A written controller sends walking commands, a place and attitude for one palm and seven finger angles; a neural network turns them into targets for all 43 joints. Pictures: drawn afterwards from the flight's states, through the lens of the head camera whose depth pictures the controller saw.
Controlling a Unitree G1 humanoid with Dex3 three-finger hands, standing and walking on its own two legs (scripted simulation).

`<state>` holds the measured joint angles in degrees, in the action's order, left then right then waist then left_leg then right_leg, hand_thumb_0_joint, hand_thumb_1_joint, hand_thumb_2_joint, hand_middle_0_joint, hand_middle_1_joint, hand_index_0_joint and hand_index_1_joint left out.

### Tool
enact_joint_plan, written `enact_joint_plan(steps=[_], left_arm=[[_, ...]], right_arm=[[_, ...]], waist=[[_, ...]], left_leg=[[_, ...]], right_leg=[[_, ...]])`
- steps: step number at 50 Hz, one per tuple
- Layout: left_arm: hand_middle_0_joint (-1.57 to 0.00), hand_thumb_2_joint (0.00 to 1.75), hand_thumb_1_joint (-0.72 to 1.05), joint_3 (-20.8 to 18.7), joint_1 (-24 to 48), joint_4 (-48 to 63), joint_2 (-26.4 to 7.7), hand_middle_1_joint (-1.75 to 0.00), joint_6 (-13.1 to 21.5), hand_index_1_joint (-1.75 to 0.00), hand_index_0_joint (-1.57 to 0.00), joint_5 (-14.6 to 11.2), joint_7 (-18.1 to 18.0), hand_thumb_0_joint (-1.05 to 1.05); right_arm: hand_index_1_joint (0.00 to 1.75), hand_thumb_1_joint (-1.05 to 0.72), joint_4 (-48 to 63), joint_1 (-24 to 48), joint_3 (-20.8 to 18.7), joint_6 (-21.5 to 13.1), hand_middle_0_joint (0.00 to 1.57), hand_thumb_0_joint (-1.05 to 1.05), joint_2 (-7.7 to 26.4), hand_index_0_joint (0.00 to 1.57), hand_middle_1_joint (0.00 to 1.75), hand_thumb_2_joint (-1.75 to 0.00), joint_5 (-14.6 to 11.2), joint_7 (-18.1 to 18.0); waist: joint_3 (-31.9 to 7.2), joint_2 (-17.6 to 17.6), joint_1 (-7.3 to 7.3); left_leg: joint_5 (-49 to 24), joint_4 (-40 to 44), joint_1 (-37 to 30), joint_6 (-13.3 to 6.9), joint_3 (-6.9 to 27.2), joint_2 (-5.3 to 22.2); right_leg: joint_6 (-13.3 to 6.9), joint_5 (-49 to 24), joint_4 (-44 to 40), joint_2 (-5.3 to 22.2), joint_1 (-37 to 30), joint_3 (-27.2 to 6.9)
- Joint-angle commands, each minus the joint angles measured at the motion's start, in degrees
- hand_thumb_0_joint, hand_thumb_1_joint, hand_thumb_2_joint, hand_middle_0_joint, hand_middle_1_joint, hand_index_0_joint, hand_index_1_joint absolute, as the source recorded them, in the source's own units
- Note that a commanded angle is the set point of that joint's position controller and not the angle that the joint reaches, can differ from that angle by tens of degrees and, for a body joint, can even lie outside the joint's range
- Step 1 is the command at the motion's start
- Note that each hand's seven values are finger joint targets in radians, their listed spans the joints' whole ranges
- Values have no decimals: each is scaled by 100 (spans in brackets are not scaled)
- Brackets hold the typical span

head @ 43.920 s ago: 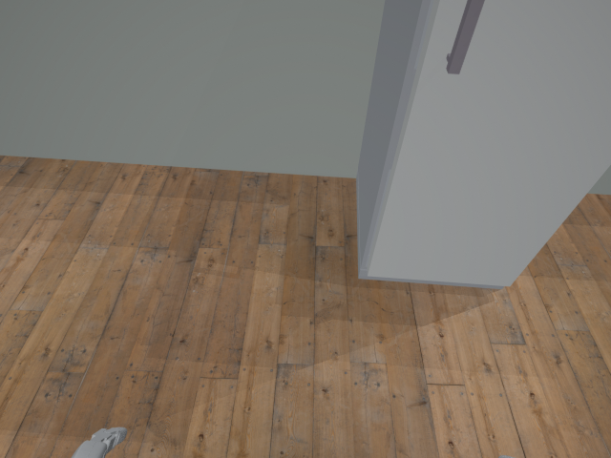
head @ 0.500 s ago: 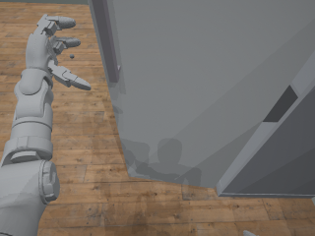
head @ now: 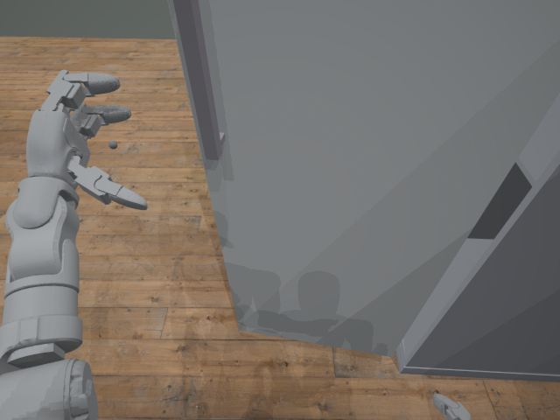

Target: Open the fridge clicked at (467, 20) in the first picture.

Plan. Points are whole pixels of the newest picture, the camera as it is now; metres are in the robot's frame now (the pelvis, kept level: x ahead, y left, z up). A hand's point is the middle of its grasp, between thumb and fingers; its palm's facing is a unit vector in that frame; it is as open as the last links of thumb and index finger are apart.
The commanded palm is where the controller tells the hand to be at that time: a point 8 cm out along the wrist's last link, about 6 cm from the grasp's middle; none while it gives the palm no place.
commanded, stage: slip the hand off the handle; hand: left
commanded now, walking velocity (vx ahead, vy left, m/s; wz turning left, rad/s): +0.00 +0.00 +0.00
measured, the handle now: (203, 61) +0.51 +0.14 +0.28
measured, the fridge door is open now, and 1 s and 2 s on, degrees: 83 83 83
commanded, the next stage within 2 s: draw the hand back to the body in 0.22 s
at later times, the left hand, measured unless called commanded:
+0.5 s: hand (96, 180) +0.33 +0.24 +0.21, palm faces -0.03 -1.00 -0.07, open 14.7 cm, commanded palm +0.28 +0.29 +0.22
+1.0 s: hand (35, 242) +0.25 +0.27 +0.20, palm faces +0.33 -0.92 -0.19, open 13.9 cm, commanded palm +0.20 +0.30 +0.20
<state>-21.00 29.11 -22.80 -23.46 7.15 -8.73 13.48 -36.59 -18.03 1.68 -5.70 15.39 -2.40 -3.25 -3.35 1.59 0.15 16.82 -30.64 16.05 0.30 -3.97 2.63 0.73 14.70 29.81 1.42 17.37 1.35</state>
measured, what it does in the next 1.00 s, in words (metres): stands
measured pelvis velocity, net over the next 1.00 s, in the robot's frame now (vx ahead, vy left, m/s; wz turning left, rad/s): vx -0.02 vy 0.01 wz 0.03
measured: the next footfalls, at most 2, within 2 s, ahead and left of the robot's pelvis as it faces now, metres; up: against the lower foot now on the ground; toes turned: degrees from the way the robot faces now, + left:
none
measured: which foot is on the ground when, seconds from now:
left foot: down 0.00-1.00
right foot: down 0.00-1.00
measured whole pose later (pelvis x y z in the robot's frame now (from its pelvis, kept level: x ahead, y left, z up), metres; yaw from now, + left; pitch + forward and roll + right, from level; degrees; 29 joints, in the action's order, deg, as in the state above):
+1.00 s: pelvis -0.02 +0.01 +0.01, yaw +2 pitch -4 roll -1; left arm -19.8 1.9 9.4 -20.9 -3.2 -8.8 5.0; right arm -34.3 -10.6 5.3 -11.3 13.3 -0.8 -3.7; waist 1.1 0.6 4.1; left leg 14.0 -26.6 8.7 -0.4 -2.4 1.2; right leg 1.4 11.7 24.3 2.6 8.6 2.9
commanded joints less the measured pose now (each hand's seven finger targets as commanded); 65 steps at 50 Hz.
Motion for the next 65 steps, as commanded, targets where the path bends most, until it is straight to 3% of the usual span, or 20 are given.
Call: enact_joint_plan(steps=[1,5,11,14,17,18,19,22,24,26,29,33,37,40,42,43,45,48,55,65], left_arm=[[-25,20,-55,61,2603,1117,-1284,-115,94,-115,-25,-238,170,0],[-25,20,-55,131,2585,1409,-1211,-115,31,-115,-25,-394,312,0],[-25,20,-55,-95,2055,1589,-1249,-115,79,-115,-25,-523,318,0],[-25,20,-55,-321,2152,1536,-1555,-115,27,-115,-25,-481,231,0],[-25,20,-55,-169,2339,1478,-1462,-115,-41,-115,-25,-414,218,0],[-25,20,-55,-164,2001,417,-1858,-115,-823,-115,-25,-477,653,0],[-25,20,-55,-270,2186,865,-1991,-115,-1160,-115,-25,-595,912,0],[-25,20,-55,-551,2409,1492,-2362,-115,-1792,-115,-25,-721,1393,0],[-25,20,-55,-774,2190,1740,-2488,-115,-1991,-115,-25,-995,1764,0],[-25,20,-55,-973,1623,2035,-2434,-115,-1826,-115,-25,-1219,1918,0],[-25,20,-55,-714,699,1852,-1841,-115,-1741,-115,-25,-1334,1933,0],[-25,20,-55,-379,175,1761,-1480,-115,-2269,-115,-25,-1228,1833,0],[-25,20,-55,-545,554,2845,-1750,-115,-2382,-115,-25,-1129,1616,0],[-25,25,-44,-790,805,3912,-1983,-109,-1930,-109,-25,-1178,1420,0],[-24,29,-37,-807,611,4063,-1874,-104,-1656,-104,-24,-1221,1356,0],[-24,31,-33,-535,257,4604,-1814,-102,-1050,-102,-24,-235,79,0],[-24,34,-26,-227,-1004,4044,-840,-98,-844,-98,-24,-164,-774,0],[-24,39,-15,-239,-1642,4309,-745,-92,-542,-92,-24,62,-1287,0],[-23,51,10,-204,-2158,5160,-808,-77,-57,-77,-23,414,-1831,0],[-22,69,47,-425,-3708,4985,-731,-55,-52,-55,-22,492,-1902,0]], right_arm=[[30,-90,759,575,-226,-317,20,0,719,20,30,-90,-54,-208],[30,-90,809,736,-175,-409,20,0,704,20,30,-90,-52,-275],[30,-90,883,969,-121,-480,20,0,660,20,30,-90,-50,-268],[30,-90,816,966,-106,-476,20,0,699,20,30,-90,-23,-294],[30,-90,830,1038,-79,-493,20,0,649,20,30,-90,-34,-315],[30,-90,822,1192,-7,-478,20,0,847,20,30,-90,-145,-396],[30,-90,938,1219,-10,-463,20,0,850,20,30,-90,-197,-432],[30,-90,1177,1443,53,-559,20,0,808,20,30,-90,-204,-433],[30,-90,1290,1526,136,-600,20,0,782,20,30,-90,-209,-333],[30,-90,1368,1473,139,-639,20,0,728,20,30,-90,-204,-219],[30,-90,1384,1376,89,-650,20,0,742,20,30,-90,-212,-92],[30,-90,1387,1388,20,-519,20,0,866,20,30,-90,-286,-28],[30,-90,1541,1556,29,-525,20,0,791,20,30,-90,-262,-74],[30,-90,1580,1610,95,-669,20,0,686,20,30,-90,-178,-151],[30,-90,1497,1555,144,-728,20,0,639,20,30,-90,-148,-206],[30,-90,1295,1258,64,-862,20,0,489,20,30,-90,153,-102],[30,-90,987,1269,7,-937,20,0,601,20,30,-90,194,-113],[30,-90,876,1361,-35,-775,20,0,499,20,30,-90,197,-117],[30,-90,799,1397,-151,-700,20,0,505,20,30,-90,328,-188],[30,-90,695,1422,-235,-504,20,0,440,20,30,-90,327,-166]], waist=[[-951,55,-109],[-1201,174,-31],[-1199,-160,159],[-1079,-223,133],[-929,-135,81],[-1119,-25,187],[-1341,139,240],[-1973,299,380],[-2047,110,421],[-1806,-62,450],[-1139,-350,421],[-297,-215,353],[-726,211,361],[-1206,440,350],[-1198,572,345],[-269,304,345],[222,88,247],[87,784,328],[-744,233,377],[25,8,467]], left_leg=[[-772,452,-466,-211,244,-206],[-815,409,-666,-219,309,-248],[-880,393,-542,-208,306,-274],[-751,381,-420,-218,280,-267],[-615,397,-323,-219,272,-280],[-530,548,-318,-269,262,-292],[-750,564,-479,-291,250,-308],[-1560,463,-832,-318,311,-377],[-1802,394,-965,-326,352,-435],[-1848,432,-970,-303,368,-432],[-1663,542,-860,-264,312,-354],[-927,760,-635,-219,336,-283],[-940,759,-963,-218,367,-310],[-1106,751,-1313,-222,426,-325],[-1065,822,-1403,-179,434,-298],[-688,932,-884,-146,459,-311],[14,1164,-587,-83,517,-190],[81,1244,-651,-62,411,-199],[-997,1190,-1132,-122,384,-168],[-1716,1147,-943,-97,261,-179]], right_leg=[[-185,-926,-469,-196,-265,1],[-202,-943,-461,-152,-335,-15],[-182,-1068,-381,-121,-574,2],[-148,-921,-445,-97,-538,-45],[-134,-740,-506,-80,-465,-81],[-195,-872,-512,-49,-827,-139],[-175,-1149,-554,-2,-1008,-160],[-186,-2108,-367,24,-1447,-136],[-77,-2547,-325,6,-1540,-180],[-71,-2625,-329,-43,-1513,-108],[-124,-2125,-423,-157,-1074,41],[-134,-1043,-619,-167,-494,109],[-172,-797,-681,-178,-632,76],[-218,-837,-700,-224,-882,76],[-230,-771,-726,-268,-945,133],[-162,-291,-1031,-266,-554,98],[-166,3,-1036,-201,-531,170],[-196,-88,-981,-106,-853,106],[-178,-806,-910,-115,-1447,114],[-144,-1340,-910,-91,-1471,182]])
